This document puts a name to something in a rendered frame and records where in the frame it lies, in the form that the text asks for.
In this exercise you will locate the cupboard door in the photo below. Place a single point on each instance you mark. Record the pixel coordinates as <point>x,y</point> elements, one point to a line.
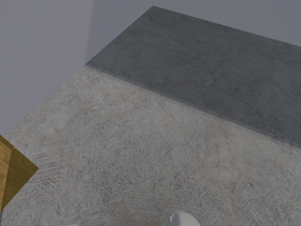
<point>5,154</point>

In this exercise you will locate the robot right thigh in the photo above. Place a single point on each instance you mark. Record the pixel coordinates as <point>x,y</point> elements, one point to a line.
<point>182,219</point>

